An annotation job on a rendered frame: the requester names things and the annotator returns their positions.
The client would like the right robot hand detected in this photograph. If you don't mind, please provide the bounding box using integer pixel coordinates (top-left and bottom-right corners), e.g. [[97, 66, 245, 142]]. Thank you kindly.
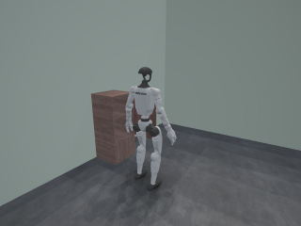
[[166, 129, 177, 145]]

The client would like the robot right forearm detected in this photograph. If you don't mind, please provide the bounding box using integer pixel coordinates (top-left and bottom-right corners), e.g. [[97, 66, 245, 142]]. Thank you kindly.
[[159, 107, 172, 132]]

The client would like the left robot upper arm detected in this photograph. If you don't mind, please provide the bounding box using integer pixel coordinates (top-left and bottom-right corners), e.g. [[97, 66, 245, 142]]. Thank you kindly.
[[126, 86, 137, 109]]

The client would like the right robot upper arm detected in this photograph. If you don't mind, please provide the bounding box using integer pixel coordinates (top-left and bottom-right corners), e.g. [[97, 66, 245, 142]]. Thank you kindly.
[[150, 88, 162, 115]]

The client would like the robot left forearm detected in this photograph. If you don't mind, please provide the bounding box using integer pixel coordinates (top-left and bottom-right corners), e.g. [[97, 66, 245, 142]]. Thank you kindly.
[[125, 106, 132, 122]]

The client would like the robot left shin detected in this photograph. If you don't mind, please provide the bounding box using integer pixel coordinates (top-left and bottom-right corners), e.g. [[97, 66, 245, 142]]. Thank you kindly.
[[136, 146, 146, 174]]

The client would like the left robot hand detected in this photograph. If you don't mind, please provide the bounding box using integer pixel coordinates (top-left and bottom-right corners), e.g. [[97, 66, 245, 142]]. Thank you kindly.
[[125, 121, 133, 133]]

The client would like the cupboard door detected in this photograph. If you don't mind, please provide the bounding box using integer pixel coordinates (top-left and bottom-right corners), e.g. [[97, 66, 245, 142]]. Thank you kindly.
[[134, 99, 156, 139]]

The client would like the humanoid robot torso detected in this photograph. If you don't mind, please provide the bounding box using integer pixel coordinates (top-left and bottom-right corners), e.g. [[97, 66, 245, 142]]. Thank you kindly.
[[135, 84, 155, 132]]

